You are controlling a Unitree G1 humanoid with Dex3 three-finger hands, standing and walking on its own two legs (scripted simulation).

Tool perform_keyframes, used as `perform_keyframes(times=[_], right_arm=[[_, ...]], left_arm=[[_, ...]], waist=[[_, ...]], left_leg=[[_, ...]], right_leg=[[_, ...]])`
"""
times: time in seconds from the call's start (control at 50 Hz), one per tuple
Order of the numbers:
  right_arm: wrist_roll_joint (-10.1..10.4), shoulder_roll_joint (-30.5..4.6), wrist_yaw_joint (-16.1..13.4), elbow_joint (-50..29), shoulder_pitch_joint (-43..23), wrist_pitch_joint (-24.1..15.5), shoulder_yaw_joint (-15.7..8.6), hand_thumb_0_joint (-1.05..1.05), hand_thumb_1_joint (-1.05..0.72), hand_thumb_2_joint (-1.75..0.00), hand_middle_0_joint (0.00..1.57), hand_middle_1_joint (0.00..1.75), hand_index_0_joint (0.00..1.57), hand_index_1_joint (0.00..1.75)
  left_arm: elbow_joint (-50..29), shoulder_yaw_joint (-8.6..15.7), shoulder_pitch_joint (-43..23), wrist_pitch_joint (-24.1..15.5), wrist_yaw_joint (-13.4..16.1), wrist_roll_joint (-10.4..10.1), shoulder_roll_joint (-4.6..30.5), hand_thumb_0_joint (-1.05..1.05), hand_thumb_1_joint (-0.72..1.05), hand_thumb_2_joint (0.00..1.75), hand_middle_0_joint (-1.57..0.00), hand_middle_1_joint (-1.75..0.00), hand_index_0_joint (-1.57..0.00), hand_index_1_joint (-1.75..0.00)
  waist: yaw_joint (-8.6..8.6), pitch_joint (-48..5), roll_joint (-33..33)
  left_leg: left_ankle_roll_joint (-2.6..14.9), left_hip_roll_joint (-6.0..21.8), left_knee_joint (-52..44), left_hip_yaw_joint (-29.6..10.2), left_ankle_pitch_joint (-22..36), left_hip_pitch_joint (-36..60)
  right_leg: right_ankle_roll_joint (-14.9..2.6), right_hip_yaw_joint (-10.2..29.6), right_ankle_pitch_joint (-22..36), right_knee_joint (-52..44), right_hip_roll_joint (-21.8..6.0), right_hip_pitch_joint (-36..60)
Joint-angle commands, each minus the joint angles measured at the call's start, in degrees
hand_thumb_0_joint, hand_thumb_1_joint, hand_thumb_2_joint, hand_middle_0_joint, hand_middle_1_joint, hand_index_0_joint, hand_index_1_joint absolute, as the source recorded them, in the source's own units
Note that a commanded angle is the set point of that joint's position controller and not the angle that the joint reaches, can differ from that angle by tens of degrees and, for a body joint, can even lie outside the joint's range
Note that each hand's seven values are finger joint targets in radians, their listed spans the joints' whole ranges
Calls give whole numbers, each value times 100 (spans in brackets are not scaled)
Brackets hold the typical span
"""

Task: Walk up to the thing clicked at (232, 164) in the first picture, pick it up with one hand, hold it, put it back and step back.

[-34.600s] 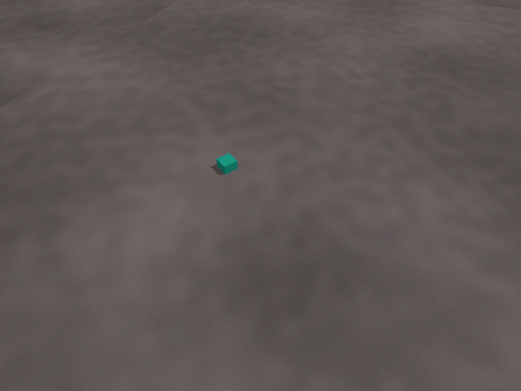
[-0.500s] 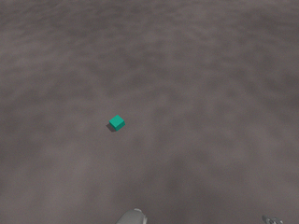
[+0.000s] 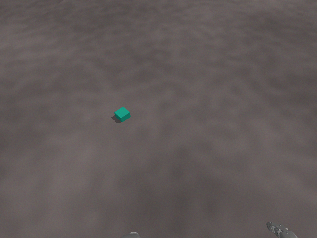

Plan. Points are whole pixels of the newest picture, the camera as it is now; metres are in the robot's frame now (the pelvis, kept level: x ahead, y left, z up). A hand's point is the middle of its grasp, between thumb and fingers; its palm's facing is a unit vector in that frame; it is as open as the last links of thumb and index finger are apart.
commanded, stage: step back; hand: left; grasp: from above
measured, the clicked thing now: (122, 114) +1.07 +0.32 -0.73
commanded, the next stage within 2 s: stand in 1.08 s
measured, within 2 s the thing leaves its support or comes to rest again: neither
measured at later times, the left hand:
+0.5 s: hand out of the picture +0.04 +0.29 -0.13, palm faces +0.03 -0.92 -0.39, open 7.4 cm
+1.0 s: hand out of the picture +0.09 +0.29 -0.14, palm faces +0.05 -0.94 -0.35, open 7.4 cm
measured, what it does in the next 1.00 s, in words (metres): steps on the spot: left foot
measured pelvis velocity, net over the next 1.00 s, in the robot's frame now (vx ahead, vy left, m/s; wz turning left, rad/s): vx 0.02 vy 0.03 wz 0.05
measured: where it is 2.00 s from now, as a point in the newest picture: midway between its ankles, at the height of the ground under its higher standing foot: outside the picture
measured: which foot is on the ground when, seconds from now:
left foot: down 0.00-0.00, up 0.02-0.24, down 0.26-1.00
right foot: down 0.00-1.00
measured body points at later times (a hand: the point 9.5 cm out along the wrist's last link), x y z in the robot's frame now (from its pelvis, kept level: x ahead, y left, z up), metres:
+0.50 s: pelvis -0.03 +0.01 +0.01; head -0.02 +0.01 +0.46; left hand +0.03 +0.34 -0.11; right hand +0.04 -0.30 -0.12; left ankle -0.02 +0.14 -0.72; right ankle -0.01 -0.11 -0.72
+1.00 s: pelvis +0.02 +0.03 +0.02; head +0.04 +0.04 +0.47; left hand +0.08 +0.34 -0.11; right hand +0.14 -0.26 -0.11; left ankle +0.03 +0.15 -0.72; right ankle +0.00 -0.11 -0.72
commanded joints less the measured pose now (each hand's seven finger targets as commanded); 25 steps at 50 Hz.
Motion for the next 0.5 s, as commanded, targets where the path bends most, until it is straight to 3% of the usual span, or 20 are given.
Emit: perform_keyframes(times=[0.0,0.02,0.04,0.06,0.12,0.16,0.18,0.22,0.24,0.26,0.28,0.3,0.32,0.36,0.4,0.44,0.46,0.48], right_arm=[[42,-1176,-138,-266,-182,-64,-367,0,-90,-90,20,30,20,30],[104,-1223,-99,-122,-70,-100,-368,0,-90,-90,20,30,20,30],[138,-1111,-87,6,47,-143,-333,0,-90,-90,20,30,20,30],[144,-1029,-86,52,162,-173,-296,0,-90,-90,20,30,20,30],[52,-983,-33,75,101,-267,-260,0,-90,-90,20,30,20,30],[19,-977,-9,97,48,-332,-282,0,-90,-90,20,30,20,30],[20,-974,-1,150,117,-377,-286,0,-90,-90,20,30,20,30],[7,-951,-25,340,455,-452,-350,0,-90,-90,20,30,20,30],[-31,-1082,-48,397,639,-491,-427,0,-90,-90,20,30,20,30],[-58,-1404,-64,410,674,-516,-466,0,-90,-90,20,30,20,30],[-31,-1674,-49,398,784,-524,-513,0,-90,-90,20,30,20,30],[-40,-1645,-49,318,610,-557,-505,0,-90,-90,20,30,20,30],[-63,-1484,-66,303,501,-584,-436,0,-90,-90,20,30,20,30],[-47,-1439,-77,310,400,-591,-425,0,-90,-90,20,30,20,30],[-41,-1389,-51,304,313,-526,-421,0,-90,-90,20,30,20,30],[22,-1214,-39,238,100,-438,-347,0,-90,-90,20,30,20,30],[75,-1066,-45,216,125,-397,-302,0,-90,-90,20,30,20,30],[101,-801,-48,144,122,-388,-219,0,-90,-90,20,30,20,30]], left_arm=[[-489,542,-404,-281,91,113,2134,0,90,90,-20,-30,-20,-30],[-505,433,-581,-321,85,63,1723,0,90,90,-20,-30,-20,-30],[-453,376,-622,-337,91,53,1547,0,90,90,-20,-30,-20,-30],[-402,402,-530,-337,80,69,1508,0,90,90,-20,-30,-20,-30],[-276,411,-160,-342,13,96,1561,0,90,90,-20,-30,-20,-30],[-243,421,-116,-305,-16,97,1613,0,90,90,-20,-30,-20,-30],[-262,398,-184,-268,-33,81,1612,0,90,90,-20,-30,-20,-30],[-286,251,-255,-186,-69,55,1445,0,90,90,-20,-30,-20,-30],[-293,164,-199,-166,-79,51,1231,0,90,90,-20,-30,-20,-30],[-314,86,-387,-161,-102,-61,947,0,90,90,-20,-30,-20,-30],[-263,213,-604,-148,-68,-61,1277,0,90,90,-20,-30,-20,-30],[-267,219,-471,-170,-78,-57,1341,0,90,90,-20,-30,-20,-30],[-234,209,-396,-193,-90,-64,1279,0,90,90,-20,-30,-20,-30],[-123,202,-208,-228,-120,-86,1240,0,90,90,-20,-30,-20,-30],[20,223,-134,-269,-134,-72,1173,0,90,90,-20,-30,-20,-30],[191,228,159,-311,-89,-46,1050,0,90,90,-20,-30,-20,-30],[273,284,273,-323,-52,1,1166,0,90,90,-20,-30,-20,-30],[271,352,374,-346,-13,55,1422,0,90,90,-20,-30,-20,-30]], waist=[[196,-178,-1127],[-2,-25,-597],[-37,-118,-573],[20,-252,-855],[247,-386,-1171],[296,-279,-1280],[209,-331,-1313],[-12,-482,-1054],[-118,-654,-589],[-186,-709,438],[-284,-557,359],[-176,-414,210],[-95,-356,122],[-37,-346,562],[-40,-493,754],[200,-639,568],[281,-684,287],[354,-672,-409]], left_leg=[[-67,-170,1468,-1022,-1539,-54],[-50,-281,1565,-1023,-1120,-78],[-48,-455,1501,-878,-850,-205],[-56,-493,1369,-765,-864,-125],[-105,-416,520,-495,-1050,-265],[-95,-397,-134,-232,-1210,-60],[-64,-410,-586,-6,-1159,243],[38,-528,-1530,77,-403,1436],[161,-161,-1780,-587,-454,2089],[642,855,-2372,-2408,-1794,2002],[1166,1465,-2747,-3055,-2746,1221],[1335,1518,-2723,-2988,-2376,1136],[1255,1320,-2528,-2621,-1635,1279],[1046,1048,-2387,-1995,-1107,1142],[934,859,-2111,-1553,-505,805],[644,566,-1591,-1043,-313,331],[463,385,-1197,-896,-490,-131],[224,-29,-497,-689,-882,-916]], right_leg=[[-1383,3242,-1472,-2126,-2665,-1535],[-1148,2452,-857,-1845,-2158,-1291],[-940,1840,-178,-1641,-1743,-904],[-858,1607,-84,-1583,-1672,-779],[-779,1538,-514,-1574,-1558,-82],[-808,1553,-720,-1605,-1656,-64],[-829,1434,-497,-1531,-1657,-168],[-571,923,-320,-988,-1323,-781],[-398,622,-129,-425,-1102,-1287],[-64,92,-655,430,-458,-1937],[-32,-1,-1082,1254,-405,-1620],[-37,231,-985,1529,-532,-1578],[-35,350,-867,1484,-605,-1717],[-51,187,-754,1018,-639,-1436],[-14,-101,-536,296,-455,-676],[-34,-331,314,-872,-254,321],[-69,-216,486,-1038,-223,944],[-278,988,-171,-1384,-840,1294]])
